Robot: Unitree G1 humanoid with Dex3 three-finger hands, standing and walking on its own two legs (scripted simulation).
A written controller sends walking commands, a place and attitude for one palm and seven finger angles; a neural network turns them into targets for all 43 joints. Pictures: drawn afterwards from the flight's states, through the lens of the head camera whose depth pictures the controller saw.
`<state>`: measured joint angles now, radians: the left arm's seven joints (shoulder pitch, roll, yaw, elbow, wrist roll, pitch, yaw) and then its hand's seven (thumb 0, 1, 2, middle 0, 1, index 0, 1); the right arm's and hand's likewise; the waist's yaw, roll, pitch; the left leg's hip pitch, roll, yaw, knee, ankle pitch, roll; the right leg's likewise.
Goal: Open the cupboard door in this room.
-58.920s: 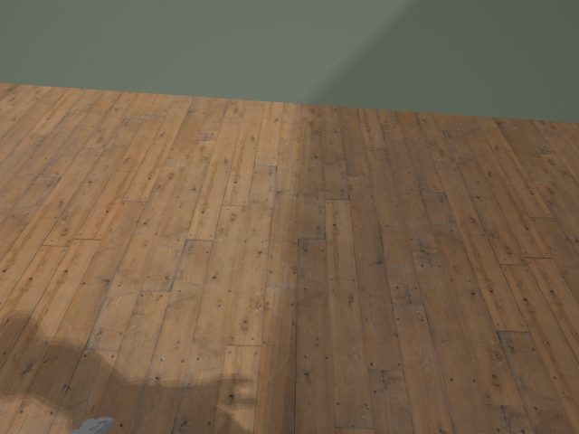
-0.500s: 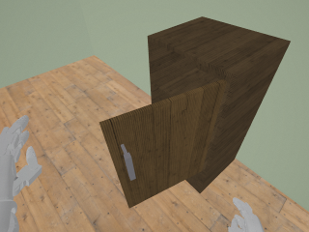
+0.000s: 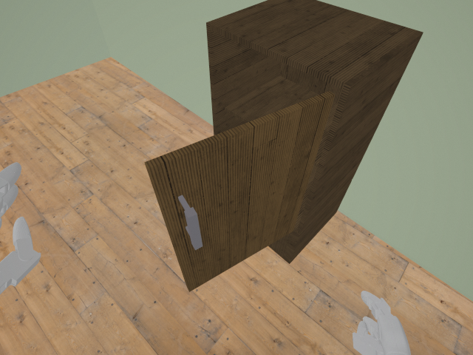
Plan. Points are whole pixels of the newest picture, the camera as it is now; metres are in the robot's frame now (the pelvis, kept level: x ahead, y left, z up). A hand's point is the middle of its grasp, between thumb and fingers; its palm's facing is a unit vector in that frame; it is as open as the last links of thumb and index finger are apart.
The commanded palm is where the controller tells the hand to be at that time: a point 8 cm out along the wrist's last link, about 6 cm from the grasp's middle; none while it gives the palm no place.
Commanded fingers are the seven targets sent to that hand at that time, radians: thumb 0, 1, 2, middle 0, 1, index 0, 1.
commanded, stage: step back with the hand held close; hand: left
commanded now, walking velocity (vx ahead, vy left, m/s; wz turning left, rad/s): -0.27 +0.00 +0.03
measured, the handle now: (190, 223) +0.38 +0.13 -0.05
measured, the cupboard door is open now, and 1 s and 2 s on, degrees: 76 76 76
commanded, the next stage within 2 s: stop stepping back and stand still in 1.02 s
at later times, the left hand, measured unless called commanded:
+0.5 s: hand out of the picture +0.13 +0.29 +0.16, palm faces +0.49 -0.72 -0.50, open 7.4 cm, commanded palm +0.06 +0.32 +0.18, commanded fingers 0.00 0.90 0.90 -0.20 -0.30 -0.20 -0.30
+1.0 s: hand out of the picture +0.04 +0.31 +0.17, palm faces +0.48 -0.75 -0.46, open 7.4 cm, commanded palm -0.02 +0.33 +0.18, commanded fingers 0.00 0.90 0.90 -0.20 -0.30 -0.20 -0.30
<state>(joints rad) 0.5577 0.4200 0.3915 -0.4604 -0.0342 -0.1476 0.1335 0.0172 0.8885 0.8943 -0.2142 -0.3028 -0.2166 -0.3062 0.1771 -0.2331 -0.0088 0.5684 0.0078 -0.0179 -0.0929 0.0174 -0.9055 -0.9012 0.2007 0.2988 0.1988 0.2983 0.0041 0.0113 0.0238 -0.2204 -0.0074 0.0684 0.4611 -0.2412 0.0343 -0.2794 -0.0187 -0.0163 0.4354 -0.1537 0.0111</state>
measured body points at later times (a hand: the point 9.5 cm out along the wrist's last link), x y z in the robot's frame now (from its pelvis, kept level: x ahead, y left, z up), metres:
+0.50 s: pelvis -0.06 +0.01 -0.01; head -0.04 +0.03 +0.44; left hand +0.10 +0.32 +0.19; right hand +0.11 -0.22 -0.09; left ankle +0.00 +0.09 -0.74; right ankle -0.05 -0.12 -0.73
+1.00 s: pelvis -0.14 +0.02 +0.00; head -0.13 +0.07 +0.44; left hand +0.01 +0.35 +0.19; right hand +0.04 -0.20 -0.07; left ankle +0.00 +0.10 -0.74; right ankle -0.24 -0.12 -0.68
